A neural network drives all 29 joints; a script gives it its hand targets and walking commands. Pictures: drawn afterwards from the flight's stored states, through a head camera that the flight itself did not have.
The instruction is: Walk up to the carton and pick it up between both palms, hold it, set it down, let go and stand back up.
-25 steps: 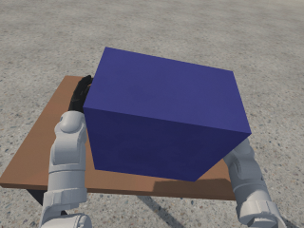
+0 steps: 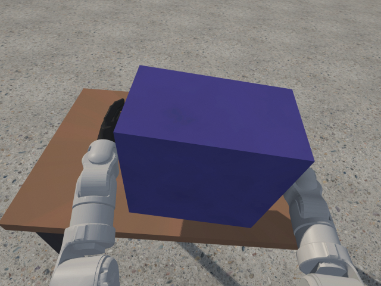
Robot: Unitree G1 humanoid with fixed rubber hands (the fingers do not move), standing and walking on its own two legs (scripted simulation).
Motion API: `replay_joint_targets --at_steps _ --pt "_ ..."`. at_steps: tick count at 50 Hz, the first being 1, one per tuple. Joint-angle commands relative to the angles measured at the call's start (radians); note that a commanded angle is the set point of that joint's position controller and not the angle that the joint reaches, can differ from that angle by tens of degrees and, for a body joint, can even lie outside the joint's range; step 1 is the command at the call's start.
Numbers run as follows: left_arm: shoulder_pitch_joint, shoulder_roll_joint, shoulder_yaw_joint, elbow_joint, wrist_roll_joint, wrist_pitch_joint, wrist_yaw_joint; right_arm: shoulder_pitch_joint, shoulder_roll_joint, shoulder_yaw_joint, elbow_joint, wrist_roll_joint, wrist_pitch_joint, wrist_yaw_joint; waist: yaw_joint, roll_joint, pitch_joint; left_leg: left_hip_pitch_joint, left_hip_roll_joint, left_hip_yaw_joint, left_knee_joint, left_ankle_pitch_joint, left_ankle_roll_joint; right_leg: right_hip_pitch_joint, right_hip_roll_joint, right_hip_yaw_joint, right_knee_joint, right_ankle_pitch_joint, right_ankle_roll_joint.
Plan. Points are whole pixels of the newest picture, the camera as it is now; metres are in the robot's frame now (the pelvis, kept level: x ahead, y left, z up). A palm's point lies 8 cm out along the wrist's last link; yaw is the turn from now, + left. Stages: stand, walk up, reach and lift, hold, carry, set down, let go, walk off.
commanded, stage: set down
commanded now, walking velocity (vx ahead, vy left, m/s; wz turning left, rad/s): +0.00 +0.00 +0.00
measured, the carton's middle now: (202, 157) +0.37 +0.00 +0.09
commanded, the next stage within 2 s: none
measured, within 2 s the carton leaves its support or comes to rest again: rests again in 1.40 s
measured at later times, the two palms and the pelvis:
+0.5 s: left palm (113, 146) +0.38 +0.19 +0.09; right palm (288, 170) +0.36 -0.19 +0.08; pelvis +0.01 +0.01 +0.00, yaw +1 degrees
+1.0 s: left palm (116, 153) +0.38 +0.19 +0.07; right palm (286, 176) +0.35 -0.19 +0.06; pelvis +0.00 +0.00 +0.00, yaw +0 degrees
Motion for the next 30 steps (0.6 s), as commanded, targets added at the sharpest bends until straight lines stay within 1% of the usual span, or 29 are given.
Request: replay_joint_targets --at_steps 1,4,7,12,16,21,25,30 --pt "-0.455 -0.419 -0.356 -0.05 -0.055 -0.041 -0.127 -0.652 0.468 0.368 -0.272 -0.02 -0.104 0.092 -0.024 0.005 -0.412 -0.071 -0.083 0.086 -0.03 0.293 -0.032 0.335 0.031 -0.005 0.049 0.382 0.034" --pt "-0.451 -0.431 -0.377 -0.057 -0.061 -0.065 -0.126 -0.64 0.482 0.378 -0.286 -0.025 -0.117 0.083 -0.029 0.024 -0.448 -0.054 -0.085 0.079 -0.011 0.356 -0.044 0.356 0.038 -0.013 0.064 0.451 0.032" --pt "-0.429 -0.44 -0.395 -0.061 -0.061 -0.076 -0.122 -0.619 0.483 0.391 -0.3 -0.023 -0.124 0.079 -0.031 0.038 -0.461 -0.035 -0.083 0.07 0.007 0.414 -0.055 0.345 0.047 -0.021 0.07 0.479 0.027" --pt "-0.392 -0.45 -0.421 -0.073 -0.064 -0.081 -0.115 -0.59 0.471 0.412 -0.326 -0.013 -0.126 0.083 -0.027 0.052 -0.456 -0.013 -0.076 0.056 0.026 0.485 -0.07 0.296 0.06 -0.03 0.072 0.473 0.019" --pt "-0.377 -0.461 -0.442 -0.077 -0.07 -0.087 -0.106 -0.577 0.458 0.42 -0.342 -0.004 -0.123 0.092 -0.021 0.066 -0.455 0.016 -0.068 0.045 0.038 0.528 -0.082 0.24 0.071 -0.036 0.066 0.439 0.011" --pt "-0.377 -0.466 -0.441 -0.048 -0.069 -0.102 -0.099 -0.56 0.442 0.398 -0.324 -0.011 -0.119 0.108 -0.015 0.078 -0.447 0.043 -0.06 0.039 0.039 0.532 -0.089 0.173 0.076 -0.039 0.05 0.368 0.002" --pt "-0.404 -0.462 -0.42 0.005 -0.064 -0.122 -0.098 -0.562 0.439 0.359 -0.285 -0.034 -0.12 0.121 -0.011 0.076 -0.444 0.03 -0.057 0.043 0.027 0.485 -0.086 0.151 0.071 -0.035 0.039 0.319 0.0" --pt "-0.435 -0.482 -0.422 0.038 -0.072 -0.174 -0.084 -0.577 0.464 0.346 -0.257 -0.056 -0.149 0.133 -0.005 0.071 -0.496 0.022 -0.06 0.05 0.028 0.48 -0.083 0.172 0.068 -0.03 0.045 0.353 0.001"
